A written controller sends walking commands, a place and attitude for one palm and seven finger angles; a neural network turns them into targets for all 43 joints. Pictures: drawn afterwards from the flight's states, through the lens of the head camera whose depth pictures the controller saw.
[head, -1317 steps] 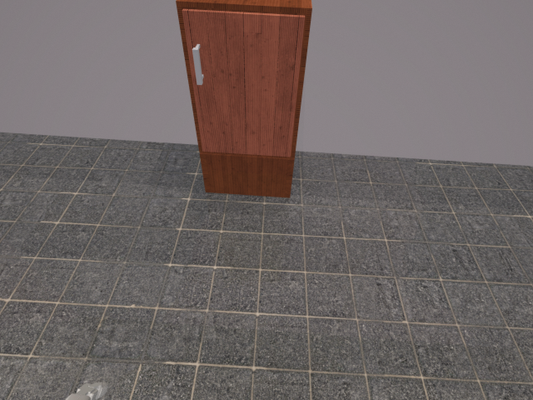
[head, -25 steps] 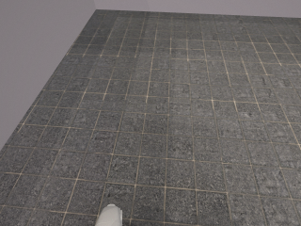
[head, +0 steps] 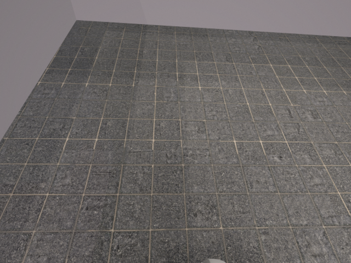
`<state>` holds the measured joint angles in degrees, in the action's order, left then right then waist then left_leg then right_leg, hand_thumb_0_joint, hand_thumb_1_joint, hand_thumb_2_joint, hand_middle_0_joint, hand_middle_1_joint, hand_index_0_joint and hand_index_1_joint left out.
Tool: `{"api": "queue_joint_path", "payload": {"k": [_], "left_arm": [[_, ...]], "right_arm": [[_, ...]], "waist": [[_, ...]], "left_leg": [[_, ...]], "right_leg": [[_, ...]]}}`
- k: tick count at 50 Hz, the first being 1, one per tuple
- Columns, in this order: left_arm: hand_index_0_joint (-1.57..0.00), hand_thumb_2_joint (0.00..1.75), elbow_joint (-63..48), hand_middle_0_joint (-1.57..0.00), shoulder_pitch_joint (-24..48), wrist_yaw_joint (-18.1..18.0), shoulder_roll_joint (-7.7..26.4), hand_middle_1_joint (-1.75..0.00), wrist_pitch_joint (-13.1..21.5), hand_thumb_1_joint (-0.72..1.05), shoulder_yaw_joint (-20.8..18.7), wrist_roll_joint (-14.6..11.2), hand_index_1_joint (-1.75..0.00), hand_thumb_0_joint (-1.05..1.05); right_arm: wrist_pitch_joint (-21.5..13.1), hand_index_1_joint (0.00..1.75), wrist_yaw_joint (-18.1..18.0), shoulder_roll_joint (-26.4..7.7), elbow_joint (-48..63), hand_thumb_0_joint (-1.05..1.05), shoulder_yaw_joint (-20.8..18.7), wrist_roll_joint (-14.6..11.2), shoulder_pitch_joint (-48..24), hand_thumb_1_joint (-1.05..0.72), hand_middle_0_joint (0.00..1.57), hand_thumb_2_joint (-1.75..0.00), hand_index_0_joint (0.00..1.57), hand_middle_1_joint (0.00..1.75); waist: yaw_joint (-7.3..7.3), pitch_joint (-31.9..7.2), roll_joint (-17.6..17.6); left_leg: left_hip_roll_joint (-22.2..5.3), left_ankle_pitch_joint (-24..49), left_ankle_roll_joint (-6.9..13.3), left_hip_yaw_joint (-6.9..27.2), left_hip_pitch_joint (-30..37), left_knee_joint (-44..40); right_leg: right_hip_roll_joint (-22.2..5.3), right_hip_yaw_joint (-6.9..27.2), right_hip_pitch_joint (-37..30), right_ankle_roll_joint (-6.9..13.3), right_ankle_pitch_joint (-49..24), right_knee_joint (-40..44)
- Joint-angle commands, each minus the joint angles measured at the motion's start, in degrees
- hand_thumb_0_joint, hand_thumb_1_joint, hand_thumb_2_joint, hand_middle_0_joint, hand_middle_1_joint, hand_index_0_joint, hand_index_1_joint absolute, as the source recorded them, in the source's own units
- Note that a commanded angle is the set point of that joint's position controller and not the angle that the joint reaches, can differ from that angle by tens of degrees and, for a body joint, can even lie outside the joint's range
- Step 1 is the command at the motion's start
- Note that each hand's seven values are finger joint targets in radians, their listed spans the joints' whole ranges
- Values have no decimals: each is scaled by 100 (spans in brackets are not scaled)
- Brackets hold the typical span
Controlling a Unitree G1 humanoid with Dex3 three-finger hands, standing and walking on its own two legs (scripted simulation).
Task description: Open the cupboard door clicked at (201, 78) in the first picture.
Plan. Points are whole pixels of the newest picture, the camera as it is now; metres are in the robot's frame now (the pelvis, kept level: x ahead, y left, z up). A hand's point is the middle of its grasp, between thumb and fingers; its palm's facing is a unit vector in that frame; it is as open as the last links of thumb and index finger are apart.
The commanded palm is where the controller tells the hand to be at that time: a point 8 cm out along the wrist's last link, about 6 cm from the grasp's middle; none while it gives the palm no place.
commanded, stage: walk to a spot facing it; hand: left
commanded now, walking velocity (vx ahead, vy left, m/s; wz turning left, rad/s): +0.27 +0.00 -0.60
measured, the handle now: out of the picture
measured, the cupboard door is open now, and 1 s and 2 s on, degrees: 39 39 39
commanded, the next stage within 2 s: turn to face it in 0.20 s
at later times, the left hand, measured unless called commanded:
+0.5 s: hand (156, 184) +0.36 +0.09 -0.16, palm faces -0.22 -0.96 -0.17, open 7.3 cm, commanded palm none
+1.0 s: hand (113, 197) +0.30 +0.21 -0.17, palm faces +0.17 -0.95 -0.25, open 7.3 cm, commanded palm none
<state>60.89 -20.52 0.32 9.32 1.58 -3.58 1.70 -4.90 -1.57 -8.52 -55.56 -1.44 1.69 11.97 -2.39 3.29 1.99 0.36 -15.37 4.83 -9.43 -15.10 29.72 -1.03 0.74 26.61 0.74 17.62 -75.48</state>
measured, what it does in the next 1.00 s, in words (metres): walks ahead: right foot, then left foot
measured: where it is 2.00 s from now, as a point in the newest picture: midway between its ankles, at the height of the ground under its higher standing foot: (188, 247)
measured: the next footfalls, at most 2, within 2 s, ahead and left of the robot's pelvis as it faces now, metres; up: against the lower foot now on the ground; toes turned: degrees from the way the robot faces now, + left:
right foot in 0.38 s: +0.26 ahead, -0.12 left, +0.00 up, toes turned -15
left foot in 0.80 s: +0.30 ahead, +0.10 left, +0.00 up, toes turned +10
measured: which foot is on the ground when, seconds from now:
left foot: down 0.00-0.38, up 0.40-0.78, down 0.80-1.00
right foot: up 0.00-0.36, down 0.38-0.80, up 0.82-1.00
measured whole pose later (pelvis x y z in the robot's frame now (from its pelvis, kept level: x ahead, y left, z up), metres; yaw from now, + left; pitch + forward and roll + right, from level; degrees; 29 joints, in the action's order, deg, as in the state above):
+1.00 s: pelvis +0.25 -0.01 +0.00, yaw +8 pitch +2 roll -1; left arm 54.1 -9.5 -0.8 15.0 -2.7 -5.1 1.2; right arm 0.5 -0.9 -11.4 -53.9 -2.4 1.7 13.2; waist 0.8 3.4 1.4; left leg -1.2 -14.0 1.7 -1.9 -20.1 31.7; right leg -3.5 -1.2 29.0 -5.1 24.0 -64.6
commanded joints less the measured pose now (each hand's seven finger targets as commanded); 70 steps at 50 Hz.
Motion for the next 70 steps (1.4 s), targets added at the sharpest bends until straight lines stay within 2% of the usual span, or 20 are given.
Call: {"api": "queue_joint_path", "payload": {"k": [1, 12, 16, 17, 18, 19, 20, 25, 34, 38, 39, 40, 41, 42, 47, 58, 59, 61, 65, 70], "left_arm": [[-20, 90, -427, -20, -180, 113, 58, -30, -81, 90, -85, 19, -30, 0], [-20, 90, -1132, -20, 1872, 242, 225, -30, -168, 90, 2, -42, -30, 0], [-20, 90, -1005, -20, 1083, 143, 493, -30, -68, 90, -13, -26, -30, 0], [-20, 90, -815, -20, 433, 90, 610, -30, 0, 90, -45, 0, -30, 0], [-20, 90, -592, -20, -241, -7, 1016, -30, 77, 90, -112, 41, -30, 0], [-20, 90, -415, -20, -717, -75, 1393, -30, 141, 90, -176, -50, -30, 0], [-20, 90, -548, -20, -263, -153, 1335, -30, 147, 90, -62, -142, -30, 0], [-20, 90, -785, -20, 1134, -219, 593, -30, 150, 90, 138, -138, -30, 0], [-20, 90, -863, -20, 1038, -221, 743, -30, -2, 90, -158, -9, -30, 0], [-20, 90, -885, -20, 930, -181, 900, -30, -80, 90, -225, -48, -30, 0], [-20, 90, -964, -20, 940, -166, 843, -30, -130, 90, -221, -88, -30, 0], [-20, 90, -1185, -20, 942, -135, 515, -30, -171, 90, -165, -144, -30, 0], [-20, 90, -1421, -20, 1423, -156, 646, -30, -224, 90, -109, -77, -30, 0], [-20, 90, -1521, -20, 1564, -139, 678, -30, -228, 90, -141, -57, -30, 0], [-20, 90, -1181, -20, 1153, -81, 731, -30, -275, 90, -174, -70, -30, 0], [-20, 90, -1270, -20, 798, -113, 885, -30, -253, 90, -126, -132, -30, 0], [-20, 90, -1214, -20, 494, -139, 999, -30, -219, 90, -174, -132, -30, 0], [-20, 90, -1254, -20, 300, -224, 1934, -30, -148, 90, -334, 17, -30, 0], [-20, 90, -1472, -20, 1176, -233, 1199, -30, -112, 90, -107, -66, -30, 0], [-20, 90, -1351, -20, 617, -229, 1255, -30, -63, 90, -151, -32, -30, 0]], "right_arm": [[-127, 30, -52, -596, -124, 0, -95, -74, 959, -90, 20, -90, 20, 30], [64, 30, -117, -782, -422, 0, -22, -14, 1932, -90, 20, -90, 20, 30], [134, 30, -135, -1014, -384, 0, -99, -62, 1757, -90, 20, -90, 20, 30], [138, 30, -126, -985, -376, 0, -91, -110, 1629, -90, 20, -90, 20, 30], [153, 30, -76, -768, -339, 0, -82, -210, 1630, -90, 20, -90, 20, 30], [159, 30, -84, -462, -291, 0, -52, -267, 1893, -90, 20, -90, 20, 30], [242, 30, -95, -571, -289, 0, -41, -272, 1791, -90, 20, -90, 20, 30], [621, 30, 13, -90, -576, 0, -17, -151, 1723, -90, 20, -90, 20, 30], [701, 30, 161, -131, -69, 0, -185, -93, 638, -90, 20, -90, 20, 30], [645, 30, 203, -408, 105, 0, -245, -53, 657, -90, 20, -90, 20, 30], [607, 30, 201, -752, 70, 0, -324, -24, 1000, -90, 20, -90, 20, 30], [547, 30, 159, -1379, 99, 0, -461, 36, 1303, -90, 20, -90, 20, 30], [577, 30, 72, -1647, 52, 0, -502, 36, 1525, -90, 20, -90, 20, 30], [561, 30, 29, -1668, 129, 0, -500, 33, 1389, -90, 20, -90, 20, 30], [453, 30, -25, -1377, 421, 0, -363, -31, 435, -90, 20, -90, 20, 30], [653, 30, 108, -1680, 663, 0, -559, -42, -169, -90, 20, -90, 20, 30], [670, 30, 117, -1572, 758, 0, -555, -76, -320, -90, 20, -90, 20, 30], [660, 30, 174, -965, 1028, 0, -471, -127, -504, -90, 20, -90, 20, 30], [823, 30, 285, -1071, 690, 0, -493, -56, -365, -90, 20, -90, 20, 30], [810, 30, 342, -866, 787, 0, -374, -106, -783, -90, 20, -90, 20, 30]], "waist": [[49, -187, -798], [454, 308, -997], [64, -458, -995], [-246, -820, -838], [-491, -1347, 88], [-431, -2155, 911], [-232, -1998, 429], [566, -367, 319], [337, -190, 696], [399, -343, 161], [577, -520, -709], [686, -617, -2429], [877, -755, -1932], [744, -756, -1218], [325, -805, -1025], [196, -624, -1257], [22, -699, -932], [-176, -597, 1900], [380, -148, 981], [117, -415, 794]], "left_leg": [[-1617, 2895, -129, 655, 589, -1570], [-1644, 5305, -223, -219, 1370, -1057], [-1770, 6132, -178, -199, 1606, 324], [-1613, 5606, -265, -148, 1113, 1166], [-1140, 3327, -459, -316, -265, 2590], [-133, -2244, -726, -57, -1542, 4489], [-442, -2158, -644, 935, -1236, 4556], [-739, -899, -756, 881, -677, 3407], [-665, -832, -830, 422, -1007, 1944], [-487, 94, -742, 305, -160, 359], [-835, 1033, -513, 966, 355, -362], [-2307, 3060, 332, 3132, 825, -890], [-2823, 3611, 925, 3672, 858, -971], [-2718, 2908, 969, 3345, 720, -999], [-1527, 2876, 315, 2126, 667, -841], [-1086, 1482, 167, 2580, -351, -586], [-873, 938, -17, 2513, -865, -291], [392, -2015, -780, 982, -2279, 2353], [-239, -933, -866, 1114, -1999, 4163], [-202, -902, -983, 606, -1670, 2625]], "right_leg": [[-372, 5, 903, -150, -582, 202], [-9, -928, 780, 17, -1064, 3091], [262, -900, -736, 245, -883, 3940], [210, -770, -1933, 316, -1388, 4467], [-867, 196, -3554, 704, -3858, 4439], [-2605, 2109, -4734, 1495, -6708, 4471], [-2646, 1633, -3821, 1674, -6094, 4894], [-1653, -250, -1109, 723, -4052, 5849], [-1865, -709, -1334, 724, -2241, 5598], [-1778, -1049, -1311, 298, -1725, 4539], [-1439, -1260, -877, -2, -980, 3677], [-599, -1362, 382, -503, 1649, 2301], [-341, -548, 695, -481, 2291, 1208], [-441, -185, 780, -422, 1784, 767], [-341, -48, 722, -611, 494, 852], [141, -356, -1294, -544, 158, 4148], [-7, -267, -2014, -502, -299, 4961], [-2670, 2340, -2406, 464, -594, 6302], [-1750, 493, -1515, 505, -2003, 5680], [-1693, -253, -2403, 444, -3409, 5294]]}}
